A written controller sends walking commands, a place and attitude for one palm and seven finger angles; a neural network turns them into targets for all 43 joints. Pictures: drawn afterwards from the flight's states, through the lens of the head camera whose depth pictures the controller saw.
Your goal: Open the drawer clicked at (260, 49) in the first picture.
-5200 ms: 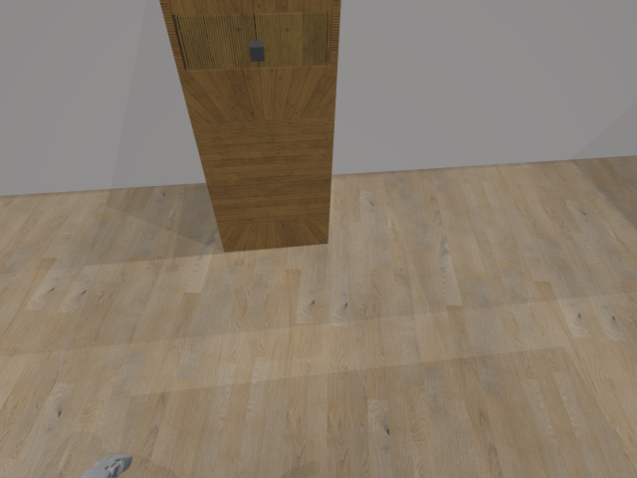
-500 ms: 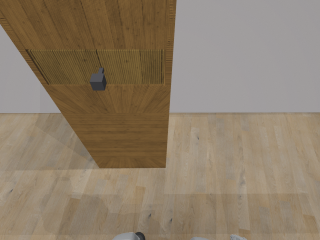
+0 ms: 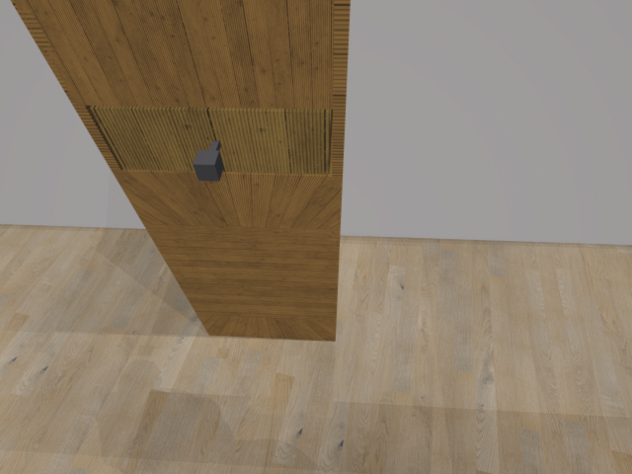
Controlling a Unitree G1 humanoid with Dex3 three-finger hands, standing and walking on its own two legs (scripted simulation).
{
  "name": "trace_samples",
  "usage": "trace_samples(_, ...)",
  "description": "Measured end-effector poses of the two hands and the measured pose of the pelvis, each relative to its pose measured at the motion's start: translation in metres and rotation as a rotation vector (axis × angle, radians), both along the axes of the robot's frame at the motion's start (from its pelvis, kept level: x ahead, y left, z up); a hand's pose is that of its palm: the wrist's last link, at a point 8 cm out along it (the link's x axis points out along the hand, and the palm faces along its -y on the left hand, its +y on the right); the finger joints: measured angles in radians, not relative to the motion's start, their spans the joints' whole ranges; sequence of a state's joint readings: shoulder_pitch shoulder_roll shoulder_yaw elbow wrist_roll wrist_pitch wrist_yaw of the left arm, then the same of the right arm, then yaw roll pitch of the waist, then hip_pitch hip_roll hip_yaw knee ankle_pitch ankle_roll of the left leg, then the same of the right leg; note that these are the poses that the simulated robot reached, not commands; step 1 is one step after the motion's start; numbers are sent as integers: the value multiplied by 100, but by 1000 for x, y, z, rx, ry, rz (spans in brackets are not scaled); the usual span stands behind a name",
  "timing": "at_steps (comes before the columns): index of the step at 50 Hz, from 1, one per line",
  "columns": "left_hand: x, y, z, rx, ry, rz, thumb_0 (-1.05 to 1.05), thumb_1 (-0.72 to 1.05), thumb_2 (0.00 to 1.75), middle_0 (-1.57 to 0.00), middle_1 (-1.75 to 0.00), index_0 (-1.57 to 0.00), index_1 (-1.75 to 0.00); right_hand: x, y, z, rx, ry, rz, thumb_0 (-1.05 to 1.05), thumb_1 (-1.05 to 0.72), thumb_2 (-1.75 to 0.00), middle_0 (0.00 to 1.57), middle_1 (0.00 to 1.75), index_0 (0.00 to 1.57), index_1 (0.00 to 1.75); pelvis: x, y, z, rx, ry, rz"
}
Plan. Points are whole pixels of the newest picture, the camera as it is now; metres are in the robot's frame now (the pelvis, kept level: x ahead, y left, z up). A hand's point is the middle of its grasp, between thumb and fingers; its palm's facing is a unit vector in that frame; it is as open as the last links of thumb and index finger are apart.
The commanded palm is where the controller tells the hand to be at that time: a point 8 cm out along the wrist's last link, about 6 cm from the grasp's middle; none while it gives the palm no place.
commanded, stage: come to a stop and stand still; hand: left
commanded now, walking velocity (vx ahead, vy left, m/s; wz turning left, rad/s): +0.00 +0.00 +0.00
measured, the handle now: (211, 158) +0.56 +0.23 +0.06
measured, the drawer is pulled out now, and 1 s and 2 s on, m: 0.00 0.00 0.00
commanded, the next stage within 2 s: look again from close up in 0.50 s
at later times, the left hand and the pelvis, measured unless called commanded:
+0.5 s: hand out of the picture +0.02 +0.22 -0.19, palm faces +0.01 -0.99 -0.17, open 7.3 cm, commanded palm none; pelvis +0.01 +0.04 +0.00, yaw -1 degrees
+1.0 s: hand out of the picture +0.05 +0.22 -0.17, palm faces +0.00 -0.97 -0.26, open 7.4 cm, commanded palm none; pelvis -0.03 +0.02 -0.01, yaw -1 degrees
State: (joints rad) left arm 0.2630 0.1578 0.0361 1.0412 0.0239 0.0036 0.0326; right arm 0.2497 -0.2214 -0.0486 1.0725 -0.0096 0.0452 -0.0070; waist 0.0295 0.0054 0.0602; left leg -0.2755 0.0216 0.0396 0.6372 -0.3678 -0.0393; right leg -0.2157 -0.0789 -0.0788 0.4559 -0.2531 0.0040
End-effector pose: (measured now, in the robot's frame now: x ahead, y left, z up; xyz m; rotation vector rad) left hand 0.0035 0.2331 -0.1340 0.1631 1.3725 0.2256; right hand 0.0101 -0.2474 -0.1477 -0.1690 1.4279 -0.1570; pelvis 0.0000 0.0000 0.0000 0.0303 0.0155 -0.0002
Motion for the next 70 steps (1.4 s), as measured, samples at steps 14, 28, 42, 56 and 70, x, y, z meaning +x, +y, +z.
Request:
trace_samples(14, -7, 30, -23, -74, 55, -8, 1, 91, 90, -20, -30, -19, -30, 47, 56, 9, -21, -164, 19, 0, -94, -90, 20, 30, 20, 30, 9, 39, -4, -33, -27, -23)
trace_samples(28, 13, 32, -20, -71, 34, -48, 1, 92, 90, -20, -30, -19, -30, 3, 63, 6, -11, -59, -28, 0, -93, -90, 20, 30, 20, 30, 12, 44, -2, -31, -34, -26)
trace_samples(42, 33, 48, -8, 38, -120, -101, 1, 91, 90, -20, -30, -20, -30, -3, 22, 0, -46, -159, -47, 0, -91, -90, 20, 30, 20, 30, -4, 25, -12, -33, -50, -17)
trace_samples(56, 15, 35, -2, 4, -208, -126, 1, 91, 90, -20, -30, -20, -30, 3, 0, 20, -75, -280, 28, 0, -91, -90, 20, 30, 20, 30, -45, 18, -7, -35, -79, -16)
trace_samples(70, -69, 35, -11, -27, 11, -52, 1, 91, 90, -20, -30, -20, -30, -77, 29, 9, -19, -44, -13, 0, -91, -90, 20, 30, 20, 30, -54, 26, -2, -46, -42, -7)
